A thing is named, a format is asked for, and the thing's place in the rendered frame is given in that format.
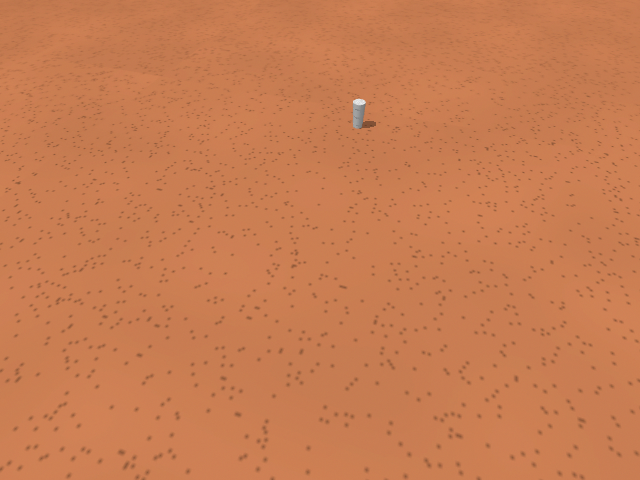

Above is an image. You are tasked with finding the cup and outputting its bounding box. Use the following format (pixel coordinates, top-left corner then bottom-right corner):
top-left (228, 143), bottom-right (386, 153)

top-left (353, 99), bottom-right (366, 129)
